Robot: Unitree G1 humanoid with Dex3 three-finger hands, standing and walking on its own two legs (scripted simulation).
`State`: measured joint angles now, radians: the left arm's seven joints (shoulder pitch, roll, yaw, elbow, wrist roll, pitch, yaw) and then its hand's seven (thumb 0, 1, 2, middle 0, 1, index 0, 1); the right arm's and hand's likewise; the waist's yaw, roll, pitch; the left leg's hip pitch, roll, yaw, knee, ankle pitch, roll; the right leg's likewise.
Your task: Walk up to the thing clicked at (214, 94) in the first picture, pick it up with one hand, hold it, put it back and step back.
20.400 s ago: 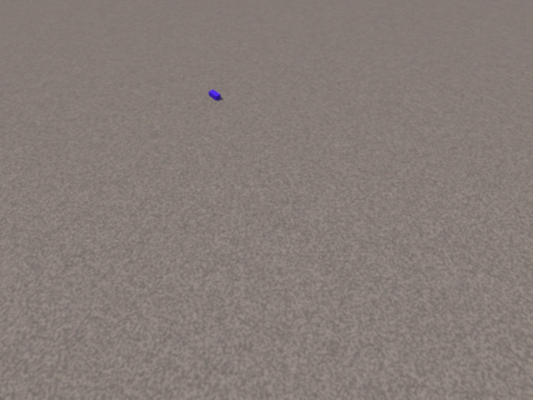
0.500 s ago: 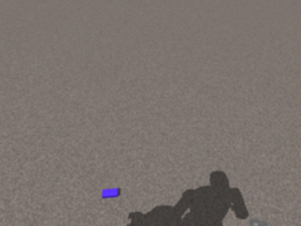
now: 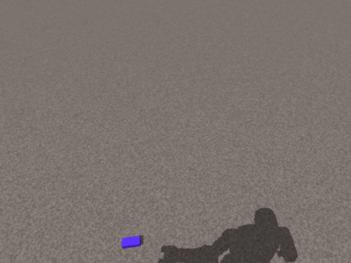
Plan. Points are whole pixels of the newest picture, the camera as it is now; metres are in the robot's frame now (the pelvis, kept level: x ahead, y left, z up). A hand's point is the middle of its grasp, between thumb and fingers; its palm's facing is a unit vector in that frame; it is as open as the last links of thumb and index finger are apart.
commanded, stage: walk up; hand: left
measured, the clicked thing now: (131, 242) +0.42 +0.26 -0.76
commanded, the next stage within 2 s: none
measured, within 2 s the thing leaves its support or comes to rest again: neither
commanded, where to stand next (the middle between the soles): +0.06 +0.00 m, yaw +3 degrees
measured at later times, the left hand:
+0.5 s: hand out of the picture +0.07 +0.26 -0.16, palm faces -0.02 -0.95 -0.32, open 7.4 cm
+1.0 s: hand out of the picture -0.01 +0.25 -0.17, palm faces +0.00 -0.91 -0.42, open 7.4 cm
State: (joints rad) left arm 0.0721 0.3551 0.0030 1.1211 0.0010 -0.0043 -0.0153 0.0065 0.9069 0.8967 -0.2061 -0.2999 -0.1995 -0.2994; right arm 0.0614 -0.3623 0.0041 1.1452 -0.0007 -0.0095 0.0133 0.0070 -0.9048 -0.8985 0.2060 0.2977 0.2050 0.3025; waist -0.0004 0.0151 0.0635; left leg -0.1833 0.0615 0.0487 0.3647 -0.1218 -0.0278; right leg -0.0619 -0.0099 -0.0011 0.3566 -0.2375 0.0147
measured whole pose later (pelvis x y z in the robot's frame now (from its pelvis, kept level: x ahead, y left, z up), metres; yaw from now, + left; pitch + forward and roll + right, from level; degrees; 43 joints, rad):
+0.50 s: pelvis +0.00 +0.01 +0.00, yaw +0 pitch -2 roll +0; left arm 0.10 0.35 0.01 1.16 0.01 0.01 -0.02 0.01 0.91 0.90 -0.21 -0.30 -0.20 -0.30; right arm 0.09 -0.34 0.00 1.17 -0.01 -0.01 0.01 0.01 -0.90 -0.90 0.21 0.30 0.21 0.30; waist -0.01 0.00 0.05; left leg -0.19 0.05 0.05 0.33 -0.11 -0.02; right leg -0.06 -0.02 0.00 0.32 -0.22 0.02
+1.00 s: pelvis -0.07 -0.03 -0.03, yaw +1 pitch -1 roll +1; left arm 0.15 0.37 0.06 0.95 0.03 0.05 -0.01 0.00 0.91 0.90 -0.21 -0.30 -0.20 -0.30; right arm 0.00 -0.42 -0.08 0.94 -0.01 0.08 -0.02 0.01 -0.91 -0.90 0.21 0.30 0.20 0.30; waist 0.03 0.04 0.17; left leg -0.54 -0.05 -0.13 0.97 -0.48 0.00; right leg -0.31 -0.01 -0.01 0.73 -0.39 -0.03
